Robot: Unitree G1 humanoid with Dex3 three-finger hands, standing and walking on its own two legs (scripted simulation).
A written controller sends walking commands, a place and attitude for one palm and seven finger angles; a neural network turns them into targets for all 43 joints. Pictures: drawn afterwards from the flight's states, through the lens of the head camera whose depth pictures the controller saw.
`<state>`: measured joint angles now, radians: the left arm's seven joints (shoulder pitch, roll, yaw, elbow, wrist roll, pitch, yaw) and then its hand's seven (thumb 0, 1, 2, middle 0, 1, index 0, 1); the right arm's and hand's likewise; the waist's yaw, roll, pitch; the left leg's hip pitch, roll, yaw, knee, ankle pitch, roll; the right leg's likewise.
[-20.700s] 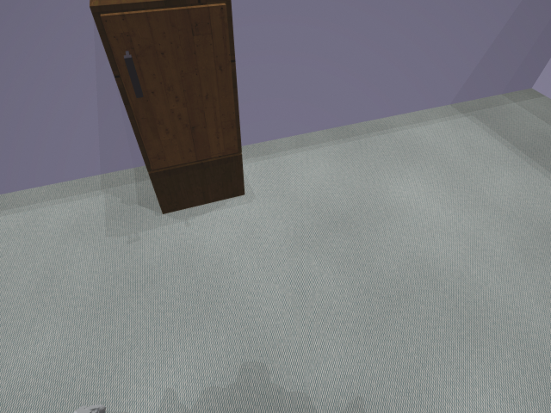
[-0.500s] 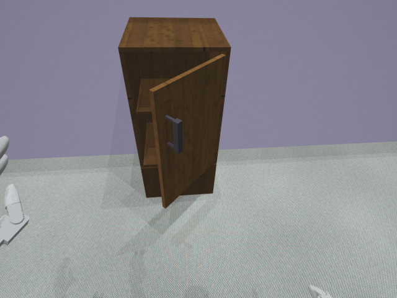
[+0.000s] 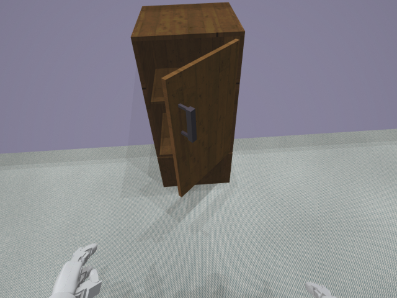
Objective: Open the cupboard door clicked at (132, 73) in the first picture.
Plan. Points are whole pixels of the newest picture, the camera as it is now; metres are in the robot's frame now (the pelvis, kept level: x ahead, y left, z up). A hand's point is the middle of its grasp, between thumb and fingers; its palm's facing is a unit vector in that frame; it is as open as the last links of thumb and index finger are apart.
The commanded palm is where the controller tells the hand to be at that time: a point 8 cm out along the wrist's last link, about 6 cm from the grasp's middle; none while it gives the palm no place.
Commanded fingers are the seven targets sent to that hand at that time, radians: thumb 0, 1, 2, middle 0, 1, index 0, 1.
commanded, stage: let the arm hang, fingers relaxed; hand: left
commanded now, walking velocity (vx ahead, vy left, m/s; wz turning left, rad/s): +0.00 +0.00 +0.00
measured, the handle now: (187, 122) +0.66 +0.08 -0.03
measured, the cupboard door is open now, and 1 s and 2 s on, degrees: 45 45 45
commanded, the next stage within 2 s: look to check the result in 0.92 s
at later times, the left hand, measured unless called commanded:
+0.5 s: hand out of the picture -0.08 +0.18 -0.16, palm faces +0.05 -0.97 -0.23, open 7.4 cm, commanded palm none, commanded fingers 0.00 0.90 0.90 -0.20 -0.30 -0.20 -0.30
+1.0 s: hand out of the picture -0.02 +0.15 -0.16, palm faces +0.06 -0.98 -0.18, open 7.4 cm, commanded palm none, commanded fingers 0.00 0.90 0.90 -0.20 -0.30 -0.20 -0.30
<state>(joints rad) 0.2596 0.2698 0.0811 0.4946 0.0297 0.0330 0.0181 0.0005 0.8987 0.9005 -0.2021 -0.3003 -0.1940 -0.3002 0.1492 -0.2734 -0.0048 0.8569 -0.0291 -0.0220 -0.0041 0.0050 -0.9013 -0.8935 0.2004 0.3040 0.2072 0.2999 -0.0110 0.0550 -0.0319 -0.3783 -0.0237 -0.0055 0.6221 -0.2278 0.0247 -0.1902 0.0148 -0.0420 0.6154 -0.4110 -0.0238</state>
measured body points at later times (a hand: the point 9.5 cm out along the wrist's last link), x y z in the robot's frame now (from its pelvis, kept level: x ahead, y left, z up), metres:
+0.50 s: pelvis -0.01 +0.00 +0.01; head +0.00 -0.01 +0.46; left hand -0.08 +0.23 -0.14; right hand -0.02 -0.22 -0.15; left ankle +0.06 +0.10 -0.72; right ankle -0.05 -0.10 -0.72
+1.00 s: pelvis +0.00 -0.01 +0.01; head +0.01 -0.01 +0.46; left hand -0.02 +0.20 -0.15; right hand -0.02 -0.22 -0.15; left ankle +0.06 +0.10 -0.72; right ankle -0.05 -0.10 -0.72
